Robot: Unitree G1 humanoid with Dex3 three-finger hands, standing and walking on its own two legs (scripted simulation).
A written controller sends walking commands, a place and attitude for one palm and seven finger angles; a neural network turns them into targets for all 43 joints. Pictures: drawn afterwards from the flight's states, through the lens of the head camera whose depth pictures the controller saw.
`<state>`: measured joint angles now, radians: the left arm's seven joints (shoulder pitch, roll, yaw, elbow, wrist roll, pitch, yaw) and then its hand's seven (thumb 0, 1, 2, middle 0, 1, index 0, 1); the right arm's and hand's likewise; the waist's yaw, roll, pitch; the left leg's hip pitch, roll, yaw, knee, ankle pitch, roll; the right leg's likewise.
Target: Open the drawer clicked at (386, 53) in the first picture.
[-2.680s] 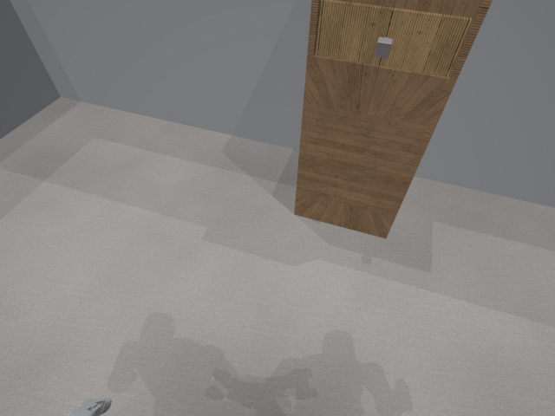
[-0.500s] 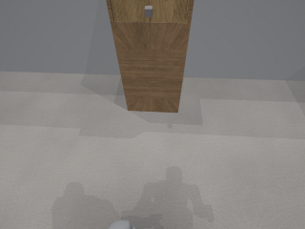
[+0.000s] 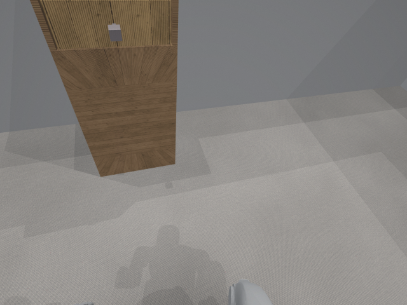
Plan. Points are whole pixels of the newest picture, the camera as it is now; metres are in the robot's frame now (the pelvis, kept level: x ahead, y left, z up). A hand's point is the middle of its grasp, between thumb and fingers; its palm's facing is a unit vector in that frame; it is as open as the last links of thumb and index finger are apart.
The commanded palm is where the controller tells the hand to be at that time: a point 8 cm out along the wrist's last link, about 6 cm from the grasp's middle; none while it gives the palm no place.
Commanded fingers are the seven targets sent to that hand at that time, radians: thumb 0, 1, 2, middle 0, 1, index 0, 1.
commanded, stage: walk to a spot facing it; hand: left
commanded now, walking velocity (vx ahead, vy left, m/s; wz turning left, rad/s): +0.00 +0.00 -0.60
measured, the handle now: (114, 30) +0.88 +0.35 +0.07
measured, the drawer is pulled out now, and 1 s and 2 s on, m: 0.00 0.00 0.00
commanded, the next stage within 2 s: none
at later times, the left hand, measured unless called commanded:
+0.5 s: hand (141, 247) +0.28 +0.16 -0.19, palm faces -0.28 -0.94 -0.19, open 7.4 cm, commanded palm none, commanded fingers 0.00 0.90 0.90 -0.20 -0.30 -0.20 -0.30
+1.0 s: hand (152, 219) +0.35 +0.14 -0.18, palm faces -0.57 -0.80 -0.20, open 7.4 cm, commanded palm none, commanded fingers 0.00 0.90 0.90 -0.20 -0.30 -0.20 -0.30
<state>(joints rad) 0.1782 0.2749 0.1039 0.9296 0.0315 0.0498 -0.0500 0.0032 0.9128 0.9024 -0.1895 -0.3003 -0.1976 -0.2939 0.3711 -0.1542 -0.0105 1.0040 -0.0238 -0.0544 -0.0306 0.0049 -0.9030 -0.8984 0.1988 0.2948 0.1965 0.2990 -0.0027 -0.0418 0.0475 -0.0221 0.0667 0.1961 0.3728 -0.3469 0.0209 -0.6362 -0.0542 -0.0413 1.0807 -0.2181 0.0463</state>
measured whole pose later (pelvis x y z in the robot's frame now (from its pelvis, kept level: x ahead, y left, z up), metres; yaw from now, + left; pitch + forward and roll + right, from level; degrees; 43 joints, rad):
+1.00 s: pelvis +0.16 +0.03 -0.01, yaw -37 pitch +1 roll -1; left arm 0.16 0.22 0.09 0.92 0.02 0.08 -0.03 0.00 0.91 0.90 -0.19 -0.30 -0.20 -0.29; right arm 0.25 -0.19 -0.07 0.95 -0.03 0.01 -0.01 0.00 -0.90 -0.90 0.20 0.30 0.20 0.30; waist -0.03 0.00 0.10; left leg -0.19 0.18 0.37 0.56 -0.35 -0.01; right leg -0.38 -0.06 -0.10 0.79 -0.42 0.05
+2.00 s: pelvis +0.14 +0.04 -0.01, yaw -72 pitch +0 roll +0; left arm 0.18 0.19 0.06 0.91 0.01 0.02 -0.01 0.00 0.91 0.90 -0.20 -0.30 -0.20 -0.29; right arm 0.25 -0.26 -0.08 0.96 -0.03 0.07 0.01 0.01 -0.91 -0.90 0.20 0.29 0.19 0.30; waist -0.02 0.05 0.07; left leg -0.47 0.14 0.09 1.06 -0.43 -0.08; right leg -0.24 0.00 -0.05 0.55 -0.32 -0.02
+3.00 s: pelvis +0.19 -0.14 -0.01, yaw -87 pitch +0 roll +0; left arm 0.07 0.12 0.02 0.97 0.02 0.00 0.02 0.00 0.91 0.90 -0.20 -0.30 -0.21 -0.30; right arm 0.29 -0.16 -0.05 1.03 -0.02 0.05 0.01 0.01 -0.91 -0.90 0.20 0.29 0.19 0.30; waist -0.07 0.01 0.07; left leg -0.43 0.09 0.09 0.99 -0.47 -0.06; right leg -0.25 -0.11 -0.23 0.56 -0.29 -0.01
